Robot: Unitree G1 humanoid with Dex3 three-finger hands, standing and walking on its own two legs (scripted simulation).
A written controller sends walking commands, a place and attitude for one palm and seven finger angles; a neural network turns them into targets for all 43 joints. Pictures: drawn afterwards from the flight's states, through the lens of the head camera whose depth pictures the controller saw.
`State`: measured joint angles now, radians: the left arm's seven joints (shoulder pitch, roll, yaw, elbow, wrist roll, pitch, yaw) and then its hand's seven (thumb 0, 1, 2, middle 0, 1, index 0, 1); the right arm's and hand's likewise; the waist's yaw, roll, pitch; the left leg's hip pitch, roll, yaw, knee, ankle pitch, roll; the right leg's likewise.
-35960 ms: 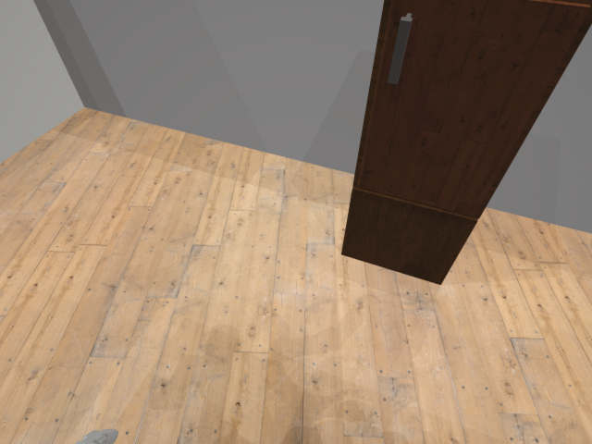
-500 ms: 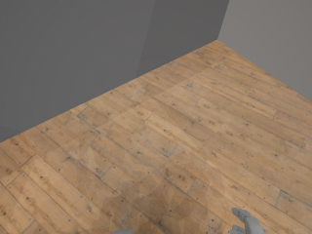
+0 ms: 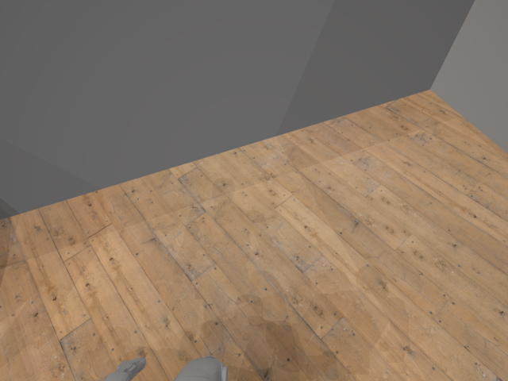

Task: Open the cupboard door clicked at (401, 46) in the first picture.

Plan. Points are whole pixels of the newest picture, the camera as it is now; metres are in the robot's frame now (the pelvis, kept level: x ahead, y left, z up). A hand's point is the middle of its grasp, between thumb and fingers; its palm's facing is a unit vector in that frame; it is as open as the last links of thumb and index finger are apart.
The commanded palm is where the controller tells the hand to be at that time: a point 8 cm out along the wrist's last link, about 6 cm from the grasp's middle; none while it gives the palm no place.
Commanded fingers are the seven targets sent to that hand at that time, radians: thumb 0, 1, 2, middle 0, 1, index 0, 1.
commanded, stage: turn to face it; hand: left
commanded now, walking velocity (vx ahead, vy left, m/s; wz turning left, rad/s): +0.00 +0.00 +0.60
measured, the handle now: out of the picture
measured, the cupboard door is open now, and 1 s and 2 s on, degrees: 51 51 51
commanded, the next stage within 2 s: take the last steps up to it in 1.98 s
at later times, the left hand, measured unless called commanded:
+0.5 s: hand out of the picture +0.04 +0.21 -0.16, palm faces +0.33 -0.89 -0.32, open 7.4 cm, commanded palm none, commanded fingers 0.00 0.90 0.90 -0.20 -0.30 -0.20 -0.30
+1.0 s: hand out of the picture -0.03 +0.20 -0.17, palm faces +0.62 -0.74 -0.26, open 7.4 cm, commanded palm none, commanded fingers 0.00 0.90 0.90 -0.20 -0.30 -0.20 -0.30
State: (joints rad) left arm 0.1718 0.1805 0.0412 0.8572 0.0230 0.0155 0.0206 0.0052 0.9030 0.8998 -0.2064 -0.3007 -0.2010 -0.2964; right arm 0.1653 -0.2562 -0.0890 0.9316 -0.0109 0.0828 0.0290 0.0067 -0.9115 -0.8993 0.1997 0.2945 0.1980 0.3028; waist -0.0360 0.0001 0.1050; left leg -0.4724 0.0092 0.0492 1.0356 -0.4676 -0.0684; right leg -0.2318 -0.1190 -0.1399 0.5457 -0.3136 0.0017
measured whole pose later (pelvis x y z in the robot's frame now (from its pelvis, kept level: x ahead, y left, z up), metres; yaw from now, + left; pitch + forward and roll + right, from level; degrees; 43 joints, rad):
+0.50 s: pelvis +0.01 -0.03 -0.01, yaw +19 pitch +1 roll +1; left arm 0.18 0.23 0.07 0.85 0.02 0.02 0.01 0.01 0.91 0.90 -0.20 -0.30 -0.20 -0.30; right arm 0.16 -0.25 -0.08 0.91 -0.02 0.07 0.02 0.00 -0.91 -0.90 0.20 0.30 0.20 0.30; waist 0.00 0.04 0.09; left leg -0.43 -0.03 -0.09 0.78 -0.41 -0.03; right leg -0.32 -0.05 -0.06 0.62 -0.34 0.01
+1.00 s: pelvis +0.03 -0.03 +0.00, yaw +37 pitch +1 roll +0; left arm 0.16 0.25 0.08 0.89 0.01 0.06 0.01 0.01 0.91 0.90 -0.20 -0.30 -0.20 -0.30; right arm 0.15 -0.21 -0.05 0.90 -0.02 0.03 0.01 0.00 -0.91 -0.90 0.20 0.30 0.20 0.30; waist 0.00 -0.02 0.09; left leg -0.29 -0.01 -0.04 0.53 -0.26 0.00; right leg -0.47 -0.08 -0.02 0.98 -0.45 0.08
